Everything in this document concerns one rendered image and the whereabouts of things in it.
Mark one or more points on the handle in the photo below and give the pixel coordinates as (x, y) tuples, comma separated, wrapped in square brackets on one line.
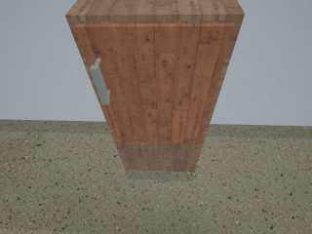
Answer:
[(99, 82)]

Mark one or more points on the cupboard door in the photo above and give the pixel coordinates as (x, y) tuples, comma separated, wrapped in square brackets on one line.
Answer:
[(162, 77)]

